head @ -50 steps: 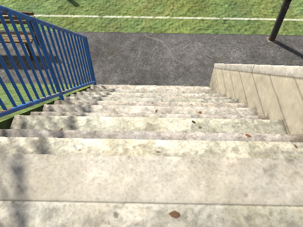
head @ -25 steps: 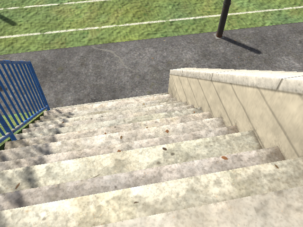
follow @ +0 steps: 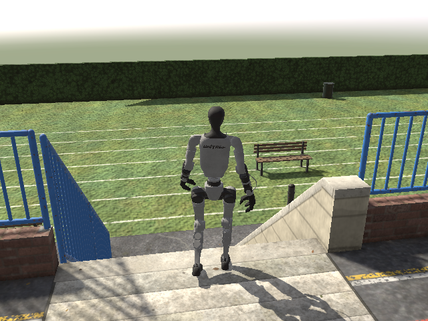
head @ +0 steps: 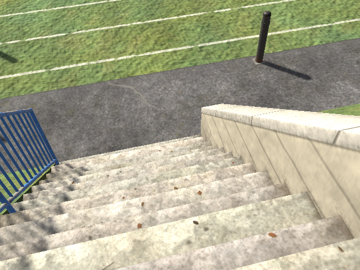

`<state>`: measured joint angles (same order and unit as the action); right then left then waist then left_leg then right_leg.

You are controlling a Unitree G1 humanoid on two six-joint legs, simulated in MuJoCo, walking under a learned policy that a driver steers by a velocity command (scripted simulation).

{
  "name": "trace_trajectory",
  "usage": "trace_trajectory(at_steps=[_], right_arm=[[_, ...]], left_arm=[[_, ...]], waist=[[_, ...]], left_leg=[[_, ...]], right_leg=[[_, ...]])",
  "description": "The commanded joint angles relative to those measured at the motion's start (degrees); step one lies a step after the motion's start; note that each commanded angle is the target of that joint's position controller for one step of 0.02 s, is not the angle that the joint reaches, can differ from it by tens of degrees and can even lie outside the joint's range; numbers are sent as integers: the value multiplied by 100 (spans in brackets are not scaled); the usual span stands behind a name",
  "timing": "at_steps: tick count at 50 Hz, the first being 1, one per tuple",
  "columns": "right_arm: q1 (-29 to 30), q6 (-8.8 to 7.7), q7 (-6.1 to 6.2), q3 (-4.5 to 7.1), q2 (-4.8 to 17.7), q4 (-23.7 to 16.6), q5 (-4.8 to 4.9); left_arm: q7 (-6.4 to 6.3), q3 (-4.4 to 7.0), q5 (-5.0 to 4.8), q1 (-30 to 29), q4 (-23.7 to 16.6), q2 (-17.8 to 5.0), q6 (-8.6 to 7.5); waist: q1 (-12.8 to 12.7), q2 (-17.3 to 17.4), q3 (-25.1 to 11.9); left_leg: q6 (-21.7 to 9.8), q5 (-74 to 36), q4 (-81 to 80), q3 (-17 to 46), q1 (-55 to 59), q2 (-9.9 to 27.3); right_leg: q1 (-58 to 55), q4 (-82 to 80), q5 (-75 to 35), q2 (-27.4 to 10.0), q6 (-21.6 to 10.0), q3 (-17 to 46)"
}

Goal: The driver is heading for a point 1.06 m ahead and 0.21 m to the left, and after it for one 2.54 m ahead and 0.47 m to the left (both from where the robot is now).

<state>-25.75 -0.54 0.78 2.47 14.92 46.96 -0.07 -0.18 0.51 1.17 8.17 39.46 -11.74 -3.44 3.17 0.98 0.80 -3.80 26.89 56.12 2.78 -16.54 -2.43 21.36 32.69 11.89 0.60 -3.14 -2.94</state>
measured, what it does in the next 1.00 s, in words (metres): walks ahead, turning left: left foot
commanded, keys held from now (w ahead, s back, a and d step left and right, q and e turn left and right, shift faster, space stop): w+q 0.66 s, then w+e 0.34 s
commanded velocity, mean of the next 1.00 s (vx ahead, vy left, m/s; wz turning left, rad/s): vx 0.50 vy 0.00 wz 0.36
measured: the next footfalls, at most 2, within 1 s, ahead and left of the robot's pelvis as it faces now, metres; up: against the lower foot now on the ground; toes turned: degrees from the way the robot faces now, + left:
left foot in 0.42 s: +0.17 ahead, +0.12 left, +0.00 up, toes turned +17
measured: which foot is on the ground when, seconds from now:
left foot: up 0.00-0.40, down 0.42-1.00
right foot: down 0.00-0.42, up 0.44-1.00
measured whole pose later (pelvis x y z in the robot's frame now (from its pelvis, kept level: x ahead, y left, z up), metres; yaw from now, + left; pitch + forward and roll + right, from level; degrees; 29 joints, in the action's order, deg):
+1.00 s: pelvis +0.25 +0.08 -0.09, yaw +21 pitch +0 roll +0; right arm -20.7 -3.0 1.7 0.5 15.0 42.4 -1.6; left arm 1.4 4.5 1.3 14.4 42.9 -16.8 2.5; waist -0.1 -0.8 -3.1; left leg -6.0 46.3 66.9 0.8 -20.0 -6.8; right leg 30.1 40.9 -18.6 4.5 -1.6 8.8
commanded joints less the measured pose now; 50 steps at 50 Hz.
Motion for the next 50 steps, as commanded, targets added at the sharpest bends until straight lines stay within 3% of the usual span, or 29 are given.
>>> trace_trajectory(at_steps=[1,2,5,9,10,16,18,19,20,21,22,23,24,25,26,28,29,30,31,34,35,36,37,41,42,44,46,48,50], right_arm=[[208,50,-13,194,515,-583,-47],[140,155,-36,199,439,-587,-68],[79,326,-32,251,411,-591,-58],[883,400,-122,199,302,-956,-95],[962,416,-119,147,232,-978,-145],[1686,479,-151,82,319,-1397,-133],[1423,484,-139,98,370,-1299,-143],[1185,469,-140,108,394,-1203,-146],[633,422,-123,152,417,-1030,-134],[-326,339,-85,234,569,-765,-160],[26,276,-66,233,1050,-802,-14],[55,245,-107,346,1488,-1014,273],[91,224,-79,346,1335,-936,204],[437,238,-53,263,1016,-976,123],[832,245,-49,173,753,-1086,43],[1062,179,4,113,561,-1125,-3],[950,132,14,123,642,-1094,-18],[849,70,2,159,802,-1080,-90],[732,13,-12,149,792,-1047,-99],[475,1,17,125,708,-992,-25],[171,-56,-7,111,769,-859,-39],[50,-86,-19,110,738,-805,-46],[-105,-147,31,134,708,-648,-24],[-118,-287,82,140,806,-635,-101],[30,-288,105,106,799,-635,-92],[527,-377,129,8,608,-764,-65],[559,-389,125,-63,552,-786,-44],[370,-318,109,-65,585,-723,-117],[28,-216,114,-34,634,-555,-272]], left_arm=[[-9,235,-30,862,-74,-654,14],[-38,222,-54,781,-39,-613,-22],[-51,225,-41,869,12,-603,-144],[-94,268,-68,1127,147,-826,-52],[-104,309,2,1227,225,-940,-34],[-88,361,60,1434,221,-1164,87],[-51,444,22,1430,223,-1318,167],[-50,474,19,1387,198,-1404,197],[-36,494,5,1339,214,-1448,233],[-29,490,-72,963,124,-1441,281],[-8,297,68,1003,9,-543,352],[-51,339,97,715,-503,-851,362],[-101,379,62,451,-496,-1043,355],[-125,435,31,512,-390,-1189,359],[-148,453,88,613,-254,-1181,397],[-189,389,191,787,-111,-930,574],[-192,364,189,830,-115,-815,638],[-187,361,165,878,-70,-804,647],[-183,392,165,986,35,-871,634],[-169,400,182,703,27,-856,619],[-165,478,109,582,-39,-1000,645],[-159,487,93,456,-42,-1005,664],[-136,551,98,153,-114,-1101,648],[-175,571,43,6,-107,-1022,648],[-109,572,56,48,-131,-1021,635],[10,507,122,-65,-192,-872,616],[174,427,120,-20,-137,-691,575],[205,358,56,-152,-174,-631,499],[221,313,-105,-286,-173,-622,388]], waist=[[-405,-473,42],[-256,-740,146],[-98,-741,18],[-200,-554,14],[-266,-658,-78],[-464,-768,31],[-425,-744,-190],[-351,-745,-373],[-55,-616,-604],[601,-26,-869],[97,1471,-266],[185,1454,-708],[130,840,-493],[-125,458,-101],[-354,241,37],[-493,187,-109],[-523,194,-224],[-516,149,-401],[-529,100,-502],[-439,167,-428],[-397,218,-322],[-315,356,-261],[-243,306,-88],[-62,364,-155],[-222,75,-60],[-357,244,21],[-288,218,-58],[-77,246,153],[256,325,356]], left_leg=[[48,-398,1106,261,-1975,417],[133,-548,910,225,-1742,529],[210,-1088,787,159,-1396,500],[213,-1822,207,34,-1811,516],[193,-2013,464,-209,-1638,482],[9,-1222,-244,-596,-1394,412],[-147,-682,-673,-748,-1002,325],[-234,-270,-872,-994,-475,75],[-362,-241,-1250,-1029,308,-154],[-568,-899,-2264,-485,1653,-119],[-828,-3380,-2462,1729,1822,1251],[-1753,-5216,-2985,3162,1836,1825],[-1978,-4203,-3178,3047,1502,1961],[-1850,-3603,-3079,2670,867,1775],[-1605,-3275,-2937,2307,332,1479],[-1374,-4054,-2725,1830,-436,1123],[-1383,-4401,-2706,1786,-534,1035],[-1360,-4277,-2637,1670,-541,886],[-1368,-4158,-2523,1926,-458,949],[-1289,-4264,-2324,2055,-96,877],[-1265,-4031,-2267,2004,302,791],[-1274,-3891,-2237,2118,534,854],[-1230,-3299,-1877,2292,947,973],[-1043,-3529,-1412,2356,1092,1158],[-953,-2858,-1366,1959,407,919],[-851,-1687,-1115,1517,-714,808],[-761,-760,-813,1378,-1236,758],[-772,-842,-570,1320,-1137,805],[-900,-1082,-318,1459,-571,926]], right_leg=[[-1517,-1976,62,-1897,-642,2063],[-1215,-2059,-446,-1701,-569,1588],[-988,-1998,-1893,-1509,-527,777],[-1191,-1750,-2641,-1543,-572,164],[-1110,-1490,-3008,-1580,-590,-47],[-1050,-904,-2362,-1789,-536,-347],[-1258,-350,-2791,-1833,-551,-426],[-1155,144,-3246,-1780,-471,-574],[-908,1111,-3742,-1655,-365,-732],[57,2970,-3215,-1374,-93,-886],[1982,4960,1982,-433,209,-683],[2714,4961,1789,21,509,355],[2758,4915,1733,-213,649,581],[2614,4675,1548,-356,706,599],[2360,4375,1315,-451,731,604],[1697,4136,920,-390,791,467],[1550,4158,842,-307,779,389],[1377,4150,445,-202,685,226],[1352,4277,27,-173,542,321],[1760,4177,-107,-119,421,350],[2149,3806,-527,-152,394,485],[2351,3633,-617,-168,372,524],[2901,3405,-881,-265,382,995],[3242,3394,-702,383,333,1787],[2739,2699,-1439,488,342,1692],[1829,2016,-2941,548,365,1317],[1070,1618,-3756,537,251,1219],[876,815,-3384,472,154,1091],[1036,-19,-2834,252,15,955]])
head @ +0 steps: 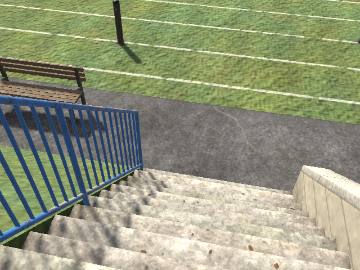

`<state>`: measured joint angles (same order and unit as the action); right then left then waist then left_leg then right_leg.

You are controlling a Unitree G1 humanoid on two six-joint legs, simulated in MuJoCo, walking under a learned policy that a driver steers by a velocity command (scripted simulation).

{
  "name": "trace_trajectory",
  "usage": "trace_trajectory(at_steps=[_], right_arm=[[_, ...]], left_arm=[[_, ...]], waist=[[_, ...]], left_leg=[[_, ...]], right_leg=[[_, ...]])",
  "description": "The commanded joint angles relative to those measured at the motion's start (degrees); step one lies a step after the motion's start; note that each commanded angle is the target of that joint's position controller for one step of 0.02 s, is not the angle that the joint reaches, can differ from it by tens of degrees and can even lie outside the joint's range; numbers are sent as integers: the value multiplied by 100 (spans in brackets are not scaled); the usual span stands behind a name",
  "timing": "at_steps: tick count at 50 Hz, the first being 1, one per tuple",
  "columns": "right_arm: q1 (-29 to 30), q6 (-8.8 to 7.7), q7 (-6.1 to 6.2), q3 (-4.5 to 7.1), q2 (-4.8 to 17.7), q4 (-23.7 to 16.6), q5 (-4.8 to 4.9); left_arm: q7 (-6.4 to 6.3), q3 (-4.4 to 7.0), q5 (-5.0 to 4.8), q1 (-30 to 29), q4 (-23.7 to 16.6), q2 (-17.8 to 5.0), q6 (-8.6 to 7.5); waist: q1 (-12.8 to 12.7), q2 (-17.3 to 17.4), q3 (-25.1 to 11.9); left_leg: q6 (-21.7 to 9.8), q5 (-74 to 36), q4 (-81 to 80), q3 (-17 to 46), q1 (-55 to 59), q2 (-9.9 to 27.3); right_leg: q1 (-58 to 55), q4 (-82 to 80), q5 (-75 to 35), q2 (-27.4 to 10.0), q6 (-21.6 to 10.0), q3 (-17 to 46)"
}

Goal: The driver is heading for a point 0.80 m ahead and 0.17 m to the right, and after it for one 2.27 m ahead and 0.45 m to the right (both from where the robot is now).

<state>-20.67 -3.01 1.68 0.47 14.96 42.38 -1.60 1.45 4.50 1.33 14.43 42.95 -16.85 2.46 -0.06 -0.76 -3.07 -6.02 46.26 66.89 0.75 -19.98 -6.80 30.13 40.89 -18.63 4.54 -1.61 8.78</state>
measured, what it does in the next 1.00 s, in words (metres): goes down, turning right: right foot 0.21 m lower, then left foot 0.20 m lower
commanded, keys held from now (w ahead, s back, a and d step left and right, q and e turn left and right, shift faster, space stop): w+e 0.60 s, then w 0.34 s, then w+q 0.06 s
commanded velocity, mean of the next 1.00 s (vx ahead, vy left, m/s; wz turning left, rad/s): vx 0.50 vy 0.00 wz -0.40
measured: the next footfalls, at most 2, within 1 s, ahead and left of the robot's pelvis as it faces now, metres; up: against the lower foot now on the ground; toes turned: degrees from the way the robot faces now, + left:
right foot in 0.14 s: +0.14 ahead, -0.13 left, -0.21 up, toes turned -2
left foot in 0.72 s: +0.40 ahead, +0.02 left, -0.41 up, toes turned -26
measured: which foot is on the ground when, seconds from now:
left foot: down 0.00-0.14, up 0.16-0.70, down 0.72-1.00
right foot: up 0.00-0.12, down 0.14-0.72, up 0.74-1.00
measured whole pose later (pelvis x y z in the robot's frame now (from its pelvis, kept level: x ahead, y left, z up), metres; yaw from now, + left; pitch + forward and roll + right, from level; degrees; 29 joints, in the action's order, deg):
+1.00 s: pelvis +0.42 -0.11 -0.38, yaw -25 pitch -1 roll +1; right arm -38.5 -4.2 1.0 0.5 11.5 59.9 1.4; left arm 1.4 0.5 2.5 7.5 50.0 -12.5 -1.4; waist 2.9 -3.8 -0.5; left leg -2.4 41.0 55.0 -0.2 -12.6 -2.9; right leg 45.6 54.4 -29.3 2.3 -2.9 4.2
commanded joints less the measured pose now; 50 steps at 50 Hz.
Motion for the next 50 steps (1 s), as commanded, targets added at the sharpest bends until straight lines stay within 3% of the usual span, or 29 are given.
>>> trace_trajectory(at_steps=[1,3,5,6,7,8,9,10,11,12,13,15,16,18,21,26,30,33,35,36,37,38,39,40,42,44,46,49,50], right_arm=[[-586,76,71,158,605,5,-182],[-574,157,167,177,683,157,-219],[-218,241,298,158,670,280,-297],[46,219,216,113,611,316,-159],[-47,232,139,106,336,306,-123],[175,213,15,71,11,282,-154],[-117,166,7,75,107,-185,-23],[129,111,58,130,472,-243,-50],[649,156,132,107,557,-397,-93],[1042,270,148,149,704,-324,-201],[1073,360,122,130,570,-287,-247],[999,438,28,117,326,-111,-312],[1115,502,-48,29,75,-198,-228],[796,533,-95,52,-9,61,-281],[841,456,-102,299,510,167,-212],[1474,250,-273,265,163,-34,-215],[1715,26,-244,267,138,-198,-118],[1031,-143,-213,359,256,-14,10],[-147,-40,-115,451,309,263,306],[-1207,4,-135,566,467,846,95],[-1895,-25,-123,561,706,785,109],[-1908,-35,-308,481,675,757,189],[-2218,-76,-389,460,586,816,297],[-2354,-172,-388,390,553,900,223],[-2013,-310,-177,456,1027,1191,120],[-957,-262,-74,81,139,1079,117],[-564,-333,-27,63,243,1047,192],[-112,-315,-27,66,355,900,440],[-415,-253,-50,85,290,1040,296]], left_arm=[[54,-82,-109,-881,-572,-126,-227],[12,-46,-196,-616,-510,-200,-221],[13,40,-269,596,-51,-343,-178],[27,149,-226,1649,368,-457,-60],[27,167,-218,2142,681,-539,-14],[130,8,-220,2382,689,-455,-23],[127,-10,-334,1892,401,-692,-58],[53,158,-346,1949,364,-1037,-75],[-56,179,-277,1719,331,-1161,-103],[-122,9,-244,1065,222,-708,-94],[-120,-43,-170,1055,217,-734,-173],[-163,-247,-182,1318,413,-303,-397],[-276,-355,-212,1219,362,-72,-429],[-317,-311,-131,1372,351,-328,-435],[-300,-251,-216,1544,509,-301,-464],[-422,-295,-151,1133,275,-122,-521],[-343,-304,-64,1115,172,-39,-414],[-309,-312,60,1159,400,-68,-339],[-298,-276,106,1038,473,-249,-250],[-218,-235,-37,955,687,-269,-266],[-169,-170,-191,1305,510,-81,-360],[-337,-242,-201,1437,381,-86,-359],[-409,-319,-12,864,292,-18,-395],[-418,-272,168,136,261,-133,-468],[-348,-317,291,-686,16,51,-423],[-177,-403,215,-909,85,207,-309],[-13,-313,118,-65,732,270,-343],[55,-384,119,-815,485,248,-483],[56,-382,91,-976,407,213,-477]], waist=[[758,655,808],[750,794,881],[130,575,581],[-371,284,23],[-572,-829,93],[-653,-1116,149],[-137,-933,-183],[-392,-626,-545],[-338,-603,-217],[-175,-160,245],[-96,-561,497],[89,-194,819],[196,-40,883],[158,-497,506],[242,-487,703],[6,-388,526],[-496,-703,713],[-574,-669,610],[-60,-213,549],[220,225,266],[388,1430,-26],[219,1341,-258],[583,1038,-99],[796,141,264],[437,739,770],[-235,119,1372],[-553,495,809],[-392,393,813],[-172,396,1062]], left_leg=[[-728,-3214,-1223,1659,-72,1355],[-838,-3619,-869,1851,137,1541],[-949,-3418,246,1668,-237,1636],[-869,-3964,1323,1036,-1089,1482],[-502,-2970,3917,54,-1682,628],[-128,90,6650,-823,-3674,53],[112,47,6778,-662,-4515,308],[312,-638,6419,-249,-4778,395],[459,-1198,5260,212,-4928,800],[560,-1662,4930,175,-4891,856],[621,-1515,4730,119,-4774,827],[848,-3114,3209,285,-4805,946],[1134,-3876,2145,151,-4344,869],[1134,-4545,1866,87,-3640,800],[966,-5637,199,562,-3500,950],[685,-7660,-1863,326,-1428,454],[665,-7038,-2755,483,-1315,463],[484,-6653,-3526,778,-901,676],[498,-6523,-5756,347,643,959],[293,-7496,-4899,142,2696,969],[-531,-9872,-3927,1376,4741,2308],[-792,-9882,-2474,1787,5478,2808],[-973,-9375,-2727,1719,5004,2827],[-931,-7955,-3017,1714,4149,2642],[-1059,-5016,-3247,2719,2340,2839],[-361,-4075,-3564,1584,-975,1789],[-110,-3073,-3225,1146,-2211,1416],[-175,-1775,-2908,1065,-2408,1062],[-216,-1382,-2538,904,-2478,909]], right_leg=[[147,-1193,557,-217,-245,-174],[12,-1713,1308,-522,-427,-313],[-1190,-2301,1094,-939,-629,-508],[-2898,-1491,745,-601,-669,-1227],[-3479,-2425,994,-858,-1038,-382],[-4258,-243,-1484,-1259,-914,21],[-4499,178,-3021,-1743,-1218,915],[-4344,-771,-613,-2204,-1936,1745],[-3409,-1527,2473,-2477,-2207,2482],[-2539,-1774,3832,-2043,-1998,2330],[-1922,-1653,3474,-2021,-2090,2676],[-1277,-1113,3435,-1385,-1522,2197],[-511,-1370,3906,-1143,-1380,1981],[-501,-1342,3600,-1026,-1365,2371],[-873,-845,3736,-692,-1291,2241],[-76,166,4394,-150,-1276,2032],[-909,1211,3242,-47,-1375,2173],[-1479,2363,2010,-13,-1459,2310],[-1231,3454,1204,361,-1322,1649],[224,5070,1574,345,-1158,1333],[2460,7904,6591,1182,-637,283],[4070,8323,7043,737,-623,-322],[4725,8343,6637,475,-575,-539],[4776,7726,5898,259,-607,-221],[4869,5845,4436,-216,-384,441],[2667,3108,2047,23,82,-38],[341,2653,-1010,45,-43,-533],[-884,785,-2430,-204,-128,-1002],[-1212,418,-2111,-68,-74,-1208]])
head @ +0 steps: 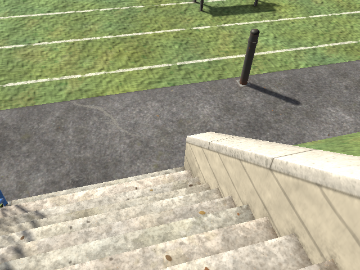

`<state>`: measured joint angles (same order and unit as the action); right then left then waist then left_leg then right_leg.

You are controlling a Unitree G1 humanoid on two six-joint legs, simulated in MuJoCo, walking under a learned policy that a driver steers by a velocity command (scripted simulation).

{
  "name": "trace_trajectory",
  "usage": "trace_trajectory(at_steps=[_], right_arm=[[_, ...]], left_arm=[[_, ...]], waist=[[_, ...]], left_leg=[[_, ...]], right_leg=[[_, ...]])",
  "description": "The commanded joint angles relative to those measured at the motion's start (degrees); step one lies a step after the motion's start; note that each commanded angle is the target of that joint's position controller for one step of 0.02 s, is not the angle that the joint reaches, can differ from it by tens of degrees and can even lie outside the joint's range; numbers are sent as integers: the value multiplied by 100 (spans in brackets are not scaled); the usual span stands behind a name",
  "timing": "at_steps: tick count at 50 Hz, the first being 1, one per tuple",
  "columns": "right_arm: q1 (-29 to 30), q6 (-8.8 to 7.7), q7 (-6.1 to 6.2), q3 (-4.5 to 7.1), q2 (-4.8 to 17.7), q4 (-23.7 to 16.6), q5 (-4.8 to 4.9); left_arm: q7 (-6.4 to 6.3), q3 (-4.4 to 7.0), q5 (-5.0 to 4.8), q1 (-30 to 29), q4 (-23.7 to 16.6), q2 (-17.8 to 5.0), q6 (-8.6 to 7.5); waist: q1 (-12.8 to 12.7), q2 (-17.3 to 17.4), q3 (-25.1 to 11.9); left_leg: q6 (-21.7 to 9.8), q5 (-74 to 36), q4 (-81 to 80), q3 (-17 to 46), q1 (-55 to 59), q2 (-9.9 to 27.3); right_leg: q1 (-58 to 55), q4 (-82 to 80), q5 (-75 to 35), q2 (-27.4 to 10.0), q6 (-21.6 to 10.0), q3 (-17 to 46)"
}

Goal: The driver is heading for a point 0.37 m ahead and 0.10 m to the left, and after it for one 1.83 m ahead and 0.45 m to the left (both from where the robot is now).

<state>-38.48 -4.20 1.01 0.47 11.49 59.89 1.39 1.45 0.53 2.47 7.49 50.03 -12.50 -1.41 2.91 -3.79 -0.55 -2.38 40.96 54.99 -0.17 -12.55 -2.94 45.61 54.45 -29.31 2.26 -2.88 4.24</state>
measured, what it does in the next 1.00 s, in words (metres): goes down, turning left: right foot 0.19 m lower, then left foot 0.22 m lower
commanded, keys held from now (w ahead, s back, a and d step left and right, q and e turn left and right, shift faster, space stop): w+q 0.90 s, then w+e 0.10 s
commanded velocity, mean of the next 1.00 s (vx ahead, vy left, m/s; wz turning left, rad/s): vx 0.50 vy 0.00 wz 0.44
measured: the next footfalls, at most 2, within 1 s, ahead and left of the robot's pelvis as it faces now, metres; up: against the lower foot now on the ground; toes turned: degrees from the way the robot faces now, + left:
right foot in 0.12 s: +0.22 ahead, -0.09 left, -0.19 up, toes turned +0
left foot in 0.64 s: +0.38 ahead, +0.17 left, -0.41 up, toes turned +18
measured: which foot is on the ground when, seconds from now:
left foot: down 0.00-0.14, up 0.16-0.62, down 0.64-1.00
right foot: up 0.00-0.10, down 0.12-0.64, up 0.66-1.00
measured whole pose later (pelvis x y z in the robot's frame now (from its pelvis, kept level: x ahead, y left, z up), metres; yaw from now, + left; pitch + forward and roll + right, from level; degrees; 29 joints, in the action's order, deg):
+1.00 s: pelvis +0.45 +0.15 -0.42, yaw +30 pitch -1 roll -3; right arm -30.3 -1.8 2.1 -0.6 6.8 58.5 0.9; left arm -0.1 1.4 3.2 9.8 51.1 -12.1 0.1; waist 1.9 -2.6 -2.6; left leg -8.5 41.0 62.4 7.9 -18.4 -10.9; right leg 41.7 53.6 -21.0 0.4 1.2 2.1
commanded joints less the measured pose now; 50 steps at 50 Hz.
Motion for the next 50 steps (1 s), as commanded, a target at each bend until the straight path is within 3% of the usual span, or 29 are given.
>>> trace_trajectory(at_steps=[1,4,6,7,8,9,10,11,12,13,14,17,21,23,26,29,30,31,32,33,34,35,37,38,40,42,44,46,50], right_arm=[[1091,-77,5,95,655,-679,-116],[237,173,145,120,487,-295,-366],[178,365,288,165,684,-173,-356],[-29,387,231,170,573,-130,-300],[-663,360,125,170,212,-189,-84],[-596,361,187,172,580,-318,-155],[-232,363,193,194,655,-345,-255],[415,374,173,214,704,-640,-244],[1221,404,162,334,859,-677,-371],[1430,450,123,383,787,-723,-451],[1556,514,56,372,549,-699,-308],[969,641,-14,361,197,-362,-515],[2405,603,-70,480,389,-850,-487],[2660,491,-199,400,277,-972,-384],[2659,417,-359,344,201,-910,-276],[2493,492,-191,409,458,-891,-267],[2586,480,-182,432,618,-955,-70],[2034,388,-141,525,780,-839,-125],[497,354,-140,637,1064,-304,-222],[477,307,-178,654,1307,-206,-89],[601,277,-275,451,1473,-81,-129],[443,334,-266,505,1399,-57,43],[509,441,-193,458,1350,-212,49],[579,338,-148,322,1122,-211,-89],[1086,216,-28,60,439,-363,-231],[1375,142,67,106,688,-508,-304],[1188,100,120,122,652,-341,-142],[1212,103,153,60,460,-463,-9],[1258,138,115,65,422,-683,-57]], left_arm=[[47,6,-52,-510,-400,-190,-84],[-81,24,-287,-431,-482,-150,-179],[-121,226,-227,1071,-15,-475,-197],[-117,343,-86,1538,225,-691,-190],[-60,429,-52,2413,361,-1068,-154],[90,406,-243,2696,394,-908,-109],[128,407,-343,2757,402,-856,-68],[50,452,-186,2157,289,-974,-106],[-21,288,-99,1776,244,-438,-136],[-27,225,-28,1808,308,-404,-190],[-87,63,-72,1588,357,-45,-191],[-89,233,-82,1878,542,-802,-328],[-115,139,-209,1941,663,-371,-455],[-246,108,-147,1579,663,-417,-537],[-321,199,-92,1230,657,-624,-602],[-318,266,64,1576,749,-769,-435],[-381,333,155,2052,870,-801,-199],[-500,412,170,2123,977,-989,-34],[-539,465,74,1551,921,-1006,-5],[-526,363,98,1315,848,-453,67],[-412,230,113,2011,296,-4,61],[-350,228,148,1703,113,-314,28],[-306,238,118,1391,66,-398,77],[-339,227,157,1096,5,-397,37],[-301,165,149,464,-105,-290,136],[-295,206,194,917,174,-320,125],[-245,299,73,1002,250,-537,71],[-170,191,91,373,-40,-327,118],[-156,133,48,-154,-259,-259,49]], waist=[[-165,814,905],[431,1063,1017],[-134,993,718],[-233,364,492],[-83,-790,-567],[-403,-262,-1348],[-561,-93,-1395],[-491,-493,-1024],[-446,89,-170],[-376,-209,394],[-71,265,980],[165,-369,430],[-211,-290,714],[-45,138,714],[16,5,904],[-260,-233,1031],[-486,-130,1068],[-338,-399,731],[497,-435,-178],[725,1224,331],[-411,2332,270],[-10,1990,-225],[1,1616,-643],[-136,1315,-357],[-382,592,401],[-629,703,173],[-660,945,-29],[-480,886,161],[-238,954,568]], left_leg=[[-663,-1152,-1062,1120,-2586,594],[-710,-2635,216,1086,-1045,430],[-937,-4008,2105,1384,-650,428],[-889,-2761,3536,988,-1490,74],[-510,1580,5568,614,-4024,-377],[-649,1331,6003,659,-4767,39],[-678,878,6064,652,-4802,247],[-518,-821,4981,622,-4672,451],[-361,-1947,4485,835,-4592,505],[-192,-2321,3872,935,-4356,592],[93,-3303,2667,1015,-3731,520],[28,-3969,2576,374,-2792,328],[-288,-5794,1206,1091,-4171,388],[-103,-7776,-184,808,-2806,185],[-104,-8741,-832,-134,-467,189],[-286,-7322,-1440,-430,-967,466],[-373,-5700,-3699,98,-1501,832],[-447,-5067,-3816,-71,-385,715],[-730,-5964,-3260,415,1778,917],[-868,-7080,-3411,599,1565,1082],[-560,-9909,-808,755,2530,1136],[-854,-9010,-1031,1319,2658,1256],[-1549,-3956,-2219,3150,1688,1758],[-1597,-3254,-2303,3403,1075,1878],[-1430,-3755,-2264,3134,-787,1461],[-1234,-5207,-1969,3008,-1509,1184],[-886,-4521,-1217,2721,-1213,610],[-907,-3172,-1039,2816,-1260,499],[-785,-2565,-801,2326,-2093,179]], right_leg=[[-2542,-1389,-511,124,108,-773],[-2777,-3421,184,-199,226,-617],[-3696,-4480,630,-730,-26,-255],[-4790,-4275,101,-881,-87,-248],[-7812,-1535,-2575,-2041,-657,511],[-8259,-1060,-1457,-2495,-715,715],[-7538,-1415,357,-2476,-812,728],[-5798,-2527,4447,-2773,-1449,1488],[-4611,-2989,5124,-2491,-1306,1361],[-3616,-2862,4762,-2561,-1267,1485],[-2209,-2669,3833,-2293,-951,805],[-1762,-2129,2278,-2156,-917,400],[-2616,-1475,4900,-1955,-424,387],[-1395,-1151,6554,-1752,-198,-222],[-283,-670,6847,-1637,-91,-1069],[-1899,737,4819,-1894,-96,-1020],[-3198,1156,4040,-1869,-283,-968],[-3089,2324,2628,-1951,-503,-712],[-2063,4578,2155,-1705,-367,-734],[-988,7280,7352,-463,-304,-1364],[1340,7329,7954,-445,-254,-897],[1961,6983,7546,-565,-245,-797],[2325,6418,6943,-629,-61,-461],[2358,4768,5200,-792,95,39],[1619,3199,3939,-600,582,-196],[297,2533,2845,-438,705,-335],[132,1587,1634,-393,557,-120],[85,642,874,-257,493,-204],[-1478,-677,121,-35,319,-519]])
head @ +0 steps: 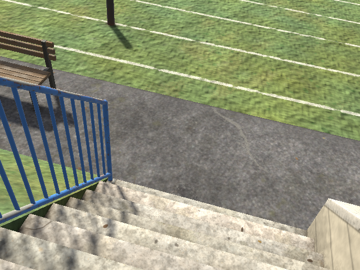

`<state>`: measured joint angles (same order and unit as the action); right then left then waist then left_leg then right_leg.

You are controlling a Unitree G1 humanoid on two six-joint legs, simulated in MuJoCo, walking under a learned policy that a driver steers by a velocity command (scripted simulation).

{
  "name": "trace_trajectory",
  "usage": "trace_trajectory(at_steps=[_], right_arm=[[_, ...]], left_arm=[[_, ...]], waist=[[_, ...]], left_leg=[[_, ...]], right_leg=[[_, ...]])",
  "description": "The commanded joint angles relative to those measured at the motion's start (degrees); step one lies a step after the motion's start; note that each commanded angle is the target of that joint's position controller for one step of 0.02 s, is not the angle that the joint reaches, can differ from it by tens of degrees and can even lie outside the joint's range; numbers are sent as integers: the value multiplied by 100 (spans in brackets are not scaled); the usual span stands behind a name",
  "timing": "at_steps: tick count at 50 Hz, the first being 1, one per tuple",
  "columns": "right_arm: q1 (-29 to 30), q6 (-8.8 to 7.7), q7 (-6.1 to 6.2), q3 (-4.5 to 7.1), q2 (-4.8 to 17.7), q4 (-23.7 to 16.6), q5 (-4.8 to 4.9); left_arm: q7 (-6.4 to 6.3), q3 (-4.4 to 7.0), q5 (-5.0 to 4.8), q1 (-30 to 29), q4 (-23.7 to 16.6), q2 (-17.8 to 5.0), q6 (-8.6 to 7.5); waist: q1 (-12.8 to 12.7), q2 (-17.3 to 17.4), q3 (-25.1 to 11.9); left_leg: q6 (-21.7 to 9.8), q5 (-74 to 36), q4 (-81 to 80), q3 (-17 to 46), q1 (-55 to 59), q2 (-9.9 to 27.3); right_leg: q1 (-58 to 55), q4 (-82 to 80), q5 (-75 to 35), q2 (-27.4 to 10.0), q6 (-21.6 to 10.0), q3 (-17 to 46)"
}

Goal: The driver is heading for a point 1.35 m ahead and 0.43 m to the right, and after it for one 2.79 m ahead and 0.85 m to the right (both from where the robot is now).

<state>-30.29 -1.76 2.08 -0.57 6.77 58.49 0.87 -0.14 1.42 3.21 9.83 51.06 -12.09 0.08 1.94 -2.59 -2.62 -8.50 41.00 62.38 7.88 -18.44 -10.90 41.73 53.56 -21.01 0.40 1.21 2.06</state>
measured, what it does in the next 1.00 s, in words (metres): goes down, turning right: right foot 0.20 m lower, then left foot 0.21 m lower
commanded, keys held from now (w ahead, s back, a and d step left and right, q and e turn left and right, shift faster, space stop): w+e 1.00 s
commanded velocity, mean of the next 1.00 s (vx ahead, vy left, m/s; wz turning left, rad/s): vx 0.50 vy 0.00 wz -0.41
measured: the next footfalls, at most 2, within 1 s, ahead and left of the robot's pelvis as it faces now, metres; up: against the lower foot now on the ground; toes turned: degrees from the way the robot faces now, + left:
right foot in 0.18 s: +0.19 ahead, -0.09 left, -0.20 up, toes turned -3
left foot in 0.64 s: +0.48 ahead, +0.08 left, -0.41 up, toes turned -17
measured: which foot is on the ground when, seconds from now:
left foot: down 0.00-0.18, up 0.20-0.62, down 0.64-1.00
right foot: up 0.00-0.16, down 0.18-0.66, up 0.68-1.00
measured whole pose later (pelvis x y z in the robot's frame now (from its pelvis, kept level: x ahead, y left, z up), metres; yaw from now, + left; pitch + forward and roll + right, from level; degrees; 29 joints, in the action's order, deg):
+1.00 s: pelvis +0.50 -0.01 -0.41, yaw -28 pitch -2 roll +1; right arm -33.7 -4.6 1.4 -0.3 10.7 59.7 -0.5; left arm 0.5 2.9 2.1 9.4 52.1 -12.0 0.5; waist 1.0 -1.9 -1.0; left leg -2.6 42.1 56.9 -11.8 -12.9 1.8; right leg 45.5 55.4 -28.5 2.3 -5.6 4.3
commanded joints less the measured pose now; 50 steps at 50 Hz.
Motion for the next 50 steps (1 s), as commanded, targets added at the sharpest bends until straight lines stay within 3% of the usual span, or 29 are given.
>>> trace_trajectory(at_steps=[1,5,6,8,9,10,11,12,14,17,19,20,23,26,30,31,32,33,34,35,37,38,39,40,41,43,44,47,50], right_arm=[[475,-134,-14,160,864,-564,-39],[63,-39,62,145,875,-332,-310],[113,39,170,122,895,-313,-448],[-126,38,134,91,865,-210,-308],[215,26,31,199,1055,-268,-321],[215,-28,-19,189,614,-465,-235],[409,-57,-37,139,843,-846,-282],[1003,-129,-61,166,1085,-971,-289],[1920,83,-73,172,976,-980,-487],[2027,205,-180,82,576,-980,-518],[1247,127,-179,204,749,-498,-451],[1693,77,-209,328,1126,-572,-426],[2780,-7,-267,259,846,-953,-389],[2891,-49,-264,240,662,-1256,-279],[1444,-214,-166,316,825,-941,-141],[1412,-231,-92,360,958,-999,-28],[729,-205,-100,478,1075,-757,-110],[41,-144,-105,534,1329,-578,-121],[-372,-122,-251,503,1524,-435,-249],[-477,-113,-412,480,1389,-559,-89],[-298,-128,-409,486,1321,-658,-33],[-642,-185,-364,463,1488,-515,-67],[-468,-306,-328,469,1511,-434,-200],[-289,-329,-326,328,1129,-359,-177],[536,-317,-219,84,585,-556,-142],[532,-359,-176,118,1060,-591,-260],[395,-366,-174,175,1214,-498,-149],[44,-441,-60,76,776,-229,-17],[269,-342,-8,116,1010,-299,-221]], left_arm=[[25,62,-72,-220,-325,-317,-124],[45,28,-220,236,-239,-249,-310],[11,97,-350,715,-50,-437,-345],[16,205,-213,1758,484,-591,-306],[45,331,-275,2928,792,-836,-229],[193,158,-344,3535,894,-594,-169],[287,152,-452,3403,882,-714,-138],[189,365,-345,3295,744,-1299,-150],[56,90,-385,2395,733,-657,-225],[-132,-68,-338,1671,419,-441,-355],[-192,57,-404,2068,623,-706,-377],[-227,40,-453,2186,574,-644,-380],[-285,-52,-372,2164,306,-378,-375],[-225,-7,-250,1988,265,-449,-370],[-189,11,-127,1755,363,-363,-214],[-387,61,-42,2129,418,-455,-77],[-355,104,-71,2109,578,-615,-19],[-235,170,-120,2217,442,-589,-72],[-212,173,-494,3165,389,-283,-80],[-291,103,-419,2939,347,-430,-62],[-267,123,-123,1425,30,-414,-32],[-195,129,-110,1287,-110,-309,2],[-217,127,-39,510,-480,-263,41],[-237,180,74,25,-488,-370,113],[-133,124,-43,52,-512,-200,144],[-58,173,-98,1151,143,-3,194],[-51,184,-76,1401,324,-32,224],[5,181,-33,163,28,-112,3],[187,76,-185,-584,-282,63,-61]], waist=[[-134,914,883],[267,793,1199],[224,936,1242],[130,393,838],[-618,-298,315],[-521,-968,-340],[-435,-513,-602],[-809,-412,-423],[-270,725,789],[134,97,1013],[177,-692,402],[17,-248,479],[-433,131,721],[-710,-402,937],[-523,-658,460],[-572,-188,899],[-293,88,581],[-56,658,343],[-608,1764,-624],[-253,1512,-1046],[89,671,-268],[2,1368,-111],[67,1551,201],[-11,993,889],[-573,488,1246],[-867,1092,702],[-891,1312,595],[-466,725,811],[-226,628,1053]], left_leg=[[-146,-2626,-1318,1331,-1746,926],[-217,-4562,20,923,-780,947],[-341,-5464,398,1139,3,1199],[-230,-7058,1962,707,2,1332],[-2,-4751,4560,75,-1392,819],[306,1260,6983,-945,-4338,203],[274,788,6599,-848,-5511,473],[507,223,5557,-236,-6061,879],[588,-1642,3828,-352,-5585,1163],[1042,-4584,342,-881,-1963,1171],[889,-6072,798,-468,-1599,1362],[785,-6602,-55,-462,-2354,1385],[863,-7465,-1662,-617,-1877,1103],[874,-6869,-2721,-748,-831,845],[787,-7190,-3751,-406,469,1163],[730,-6984,-6227,19,145,1703],[894,-7476,-5238,-983,1787,1399],[518,-7939,-5091,-43,3273,2136],[489,-11370,-1969,205,5596,3320],[457,-9665,-1851,173,5565,3363],[194,-7422,-2518,323,3336,3060],[-213,-7870,-2265,796,2766,3475],[-449,-5818,-2708,1155,2070,3793],[-252,-5081,-2915,1023,876,3484],[162,-4245,-3225,180,-991,2859],[339,-5289,-3012,-311,-1772,2713],[412,-5656,-2788,-383,-1269,2739],[708,-2885,-2111,-601,-203,2315],[545,-2162,-2054,-884,-869,2363]], right_leg=[[-1562,-698,-689,204,-116,-339],[-1827,-2036,654,385,-470,-481],[-1607,-3652,1335,-181,-686,58],[-2990,-4296,1023,-48,-853,-513],[-4788,-4191,-165,-682,-1356,245],[-7108,-1043,-3061,-1663,-1852,1252],[-7439,-1164,-2467,-1811,-2187,1890],[-6916,-2083,993,-2445,-2848,2877],[-4157,-2599,3851,-1465,-2133,2586],[-260,-3049,2490,-638,-1645,1727],[-1082,-2276,1702,-649,-1630,1921],[-1697,-1727,2685,-434,-1612,1858],[-1392,-1190,4509,-123,-1534,2122],[-1128,-667,3926,142,-1465,1929],[-1903,1528,2766,337,-1340,1831],[-2557,2305,2930,564,-1344,1751],[-1578,3250,2684,563,-1377,1547],[-187,5020,5482,976,-1170,1266],[1709,6700,7947,911,-994,689],[2415,6546,7314,348,-1063,409],[2584,6897,5781,203,-1053,40],[2791,6991,5616,35,-953,69],[3221,5575,4221,-155,-713,786],[3037,5119,3790,-202,-563,732],[1662,3096,2441,-3,-299,618],[-183,2735,1153,303,-330,14],[25,2821,1230,248,-372,53],[829,383,-1014,183,-666,507],[-567,-785,-1448,227,-739,-180]])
